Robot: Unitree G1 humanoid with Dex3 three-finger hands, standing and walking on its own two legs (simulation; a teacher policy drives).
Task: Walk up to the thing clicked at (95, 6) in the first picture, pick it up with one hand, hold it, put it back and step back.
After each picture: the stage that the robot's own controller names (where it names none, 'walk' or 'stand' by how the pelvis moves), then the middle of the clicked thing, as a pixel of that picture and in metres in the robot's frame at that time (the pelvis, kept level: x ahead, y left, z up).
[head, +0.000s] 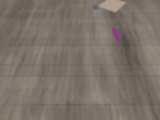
stand; (95, 14) +2.02 -0.13 -0.66
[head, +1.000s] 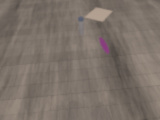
walk; (81, 26) +1.88 +0.17 -0.64
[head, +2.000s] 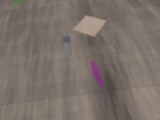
walk; (67, 46) +1.29 +0.27 -0.65
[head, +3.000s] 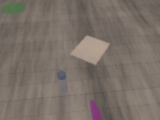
walk; (62, 82) +0.82 +0.24 -0.64
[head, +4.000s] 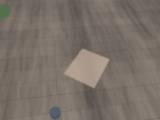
stand; (56, 118) +0.47 +0.19 -0.63
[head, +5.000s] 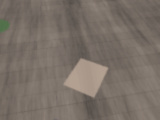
stand; out of the picture +0.43 +0.20 -0.66
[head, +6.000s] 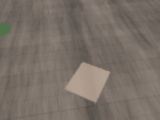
stand; out of the picture +0.40 +0.20 -0.66
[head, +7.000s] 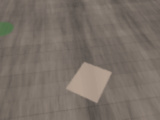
stand; out of the picture +0.40 +0.19 -0.66
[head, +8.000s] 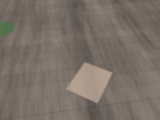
stand; out of the picture +0.40 +0.19 -0.66
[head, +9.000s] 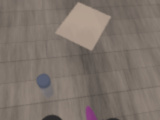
go down; (46, 87) +0.46 +0.20 -0.46
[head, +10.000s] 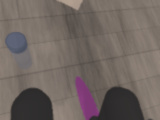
go down; (21, 53) +0.49 +0.25 -0.26
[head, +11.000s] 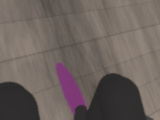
close in; out of the picture +0.47 +0.28 -0.19
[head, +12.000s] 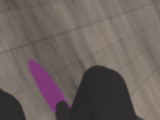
close; out of the picture +0.46 +0.31 -0.16
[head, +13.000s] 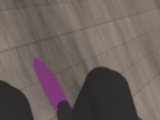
lift; out of the picture +0.41 +0.28 -0.16
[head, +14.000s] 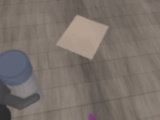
lift; (25, 85) +0.33 +0.19 +0.04
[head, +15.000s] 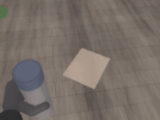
hold; (37, 94) +0.31 +0.16 +0.04
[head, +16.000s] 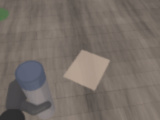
hold; (39, 94) +0.32 +0.16 +0.03
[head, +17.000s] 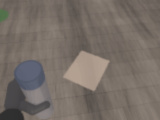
crouch; (38, 94) +0.32 +0.16 +0.04
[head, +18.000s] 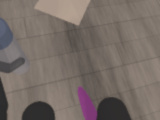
crouch; (9, 52) +0.44 +0.22 -0.03
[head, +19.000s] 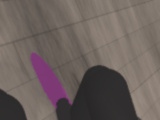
lower; out of the picture +0.43 +0.32 -0.17
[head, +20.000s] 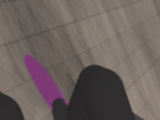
lower; out of the picture +0.45 +0.32 -0.16
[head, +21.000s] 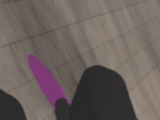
lower; out of the picture +0.44 +0.32 -0.16
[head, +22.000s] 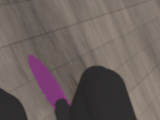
lower; out of the picture +0.44 +0.31 -0.16
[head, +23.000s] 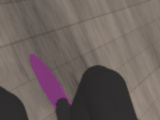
loosen; out of the picture +0.43 +0.31 -0.16
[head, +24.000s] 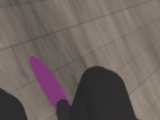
withdraw; out of the picture +0.44 +0.31 -0.16
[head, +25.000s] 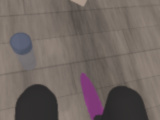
walk; (25, 54) +0.47 +0.25 -0.24
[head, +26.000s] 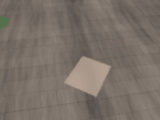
stand; out of the picture +0.40 +0.18 -0.59
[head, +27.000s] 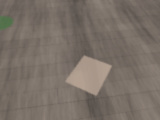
stand; out of the picture +0.41 +0.20 -0.60
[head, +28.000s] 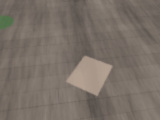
stand; out of the picture +0.41 +0.19 -0.60
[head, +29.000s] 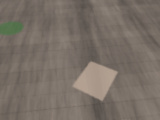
stand; out of the picture +0.42 +0.18 -0.66
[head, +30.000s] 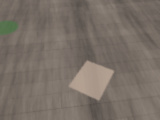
stand; out of the picture +0.40 +0.19 -0.66
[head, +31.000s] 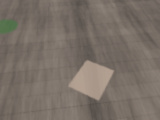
walk; out of the picture +0.39 +0.19 -0.66
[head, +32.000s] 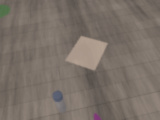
walk; (60, 102) +0.56 +0.24 -0.63
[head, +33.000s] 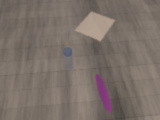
walk; (68, 59) +0.90 +0.16 -0.62
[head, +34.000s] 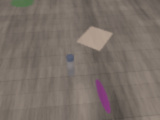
stand; (70, 65) +1.03 +0.17 -0.64
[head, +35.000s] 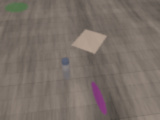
stand; (66, 68) +1.04 +0.19 -0.66
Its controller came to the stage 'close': yes
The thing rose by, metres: 0.69
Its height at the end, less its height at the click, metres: +0.00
